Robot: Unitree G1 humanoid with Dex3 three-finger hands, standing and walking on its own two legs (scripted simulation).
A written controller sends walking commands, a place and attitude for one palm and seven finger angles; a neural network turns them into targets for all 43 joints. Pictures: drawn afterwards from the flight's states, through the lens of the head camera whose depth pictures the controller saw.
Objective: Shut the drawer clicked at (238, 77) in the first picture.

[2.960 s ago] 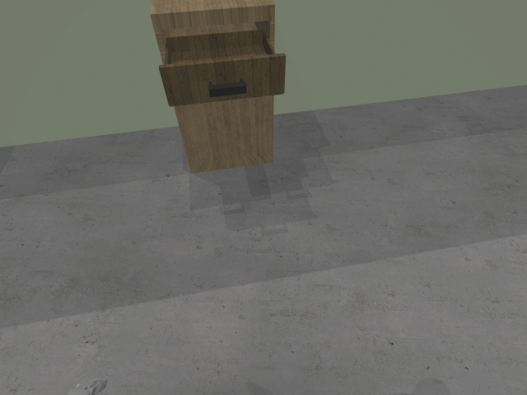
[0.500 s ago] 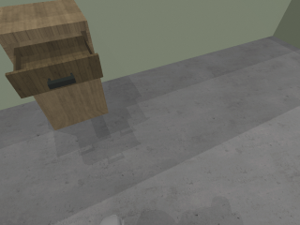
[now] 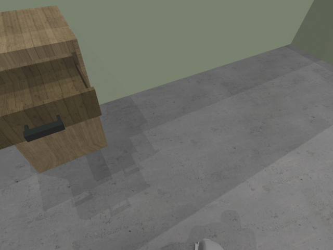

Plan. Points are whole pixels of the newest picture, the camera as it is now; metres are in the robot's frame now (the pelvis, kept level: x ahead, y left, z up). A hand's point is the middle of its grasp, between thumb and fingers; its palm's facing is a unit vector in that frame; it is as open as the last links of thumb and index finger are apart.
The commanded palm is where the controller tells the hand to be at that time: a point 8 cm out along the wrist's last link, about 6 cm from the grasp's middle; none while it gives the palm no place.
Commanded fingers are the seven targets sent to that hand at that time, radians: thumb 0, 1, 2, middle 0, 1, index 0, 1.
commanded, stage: turn to face it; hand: left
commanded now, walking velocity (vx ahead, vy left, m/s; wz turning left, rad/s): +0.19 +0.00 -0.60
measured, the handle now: (43, 126) +0.49 +0.49 -0.09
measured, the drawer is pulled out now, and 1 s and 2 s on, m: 0.30 0.30 0.30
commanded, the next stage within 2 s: take the last steps up to it in 1.20 s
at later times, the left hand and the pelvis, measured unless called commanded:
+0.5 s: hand (134, 216) +0.24 +0.11 -0.16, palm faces +0.13 -0.98 -0.16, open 7.3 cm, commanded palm none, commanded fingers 0.00 0.90 0.90 -0.20 -0.30 -0.20 -0.30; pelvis +0.13 -0.06 -0.01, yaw +7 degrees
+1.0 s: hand out of the picture +0.11 +0.19 -0.16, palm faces +0.43 -0.85 -0.31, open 7.4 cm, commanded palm none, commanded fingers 0.00 0.90 0.90 -0.20 -0.30 -0.20 -0.30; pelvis +0.14 -0.05 -0.01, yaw +23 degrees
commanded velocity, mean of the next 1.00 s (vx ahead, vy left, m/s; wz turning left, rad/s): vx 0.01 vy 0.00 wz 0.50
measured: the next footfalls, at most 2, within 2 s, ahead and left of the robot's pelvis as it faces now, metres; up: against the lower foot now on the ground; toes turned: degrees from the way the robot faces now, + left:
right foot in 0.22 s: +0.22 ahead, -0.15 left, +0.00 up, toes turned -11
left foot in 0.64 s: +0.18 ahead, +0.08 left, +0.00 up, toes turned +21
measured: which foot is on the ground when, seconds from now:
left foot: down 0.00-0.22, up 0.24-0.62, down 0.64-1.00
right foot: up 0.00-0.20, down 0.22-0.64, up 0.66-1.00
